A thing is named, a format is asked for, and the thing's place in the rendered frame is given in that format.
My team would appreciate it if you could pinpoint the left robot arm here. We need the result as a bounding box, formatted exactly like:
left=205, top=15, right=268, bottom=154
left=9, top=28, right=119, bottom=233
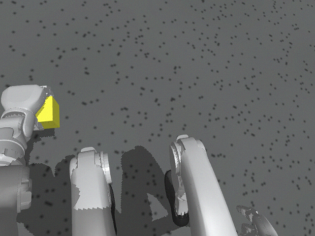
left=0, top=108, right=35, bottom=236

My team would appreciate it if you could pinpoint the left robot foot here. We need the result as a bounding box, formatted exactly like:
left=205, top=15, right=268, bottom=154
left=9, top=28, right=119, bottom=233
left=109, top=184, right=117, bottom=235

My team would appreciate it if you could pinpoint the right robot foot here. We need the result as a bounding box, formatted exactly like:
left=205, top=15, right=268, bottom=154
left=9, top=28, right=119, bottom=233
left=164, top=170, right=189, bottom=227

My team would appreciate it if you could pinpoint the right robot hand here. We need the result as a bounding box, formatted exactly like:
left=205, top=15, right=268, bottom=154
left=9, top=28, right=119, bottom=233
left=236, top=205, right=278, bottom=236

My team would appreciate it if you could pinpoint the left robot hand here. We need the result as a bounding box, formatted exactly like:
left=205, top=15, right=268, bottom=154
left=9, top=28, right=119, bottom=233
left=1, top=85, right=55, bottom=131

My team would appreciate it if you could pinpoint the cube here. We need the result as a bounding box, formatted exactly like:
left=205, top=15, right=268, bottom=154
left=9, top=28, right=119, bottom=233
left=35, top=96, right=60, bottom=129

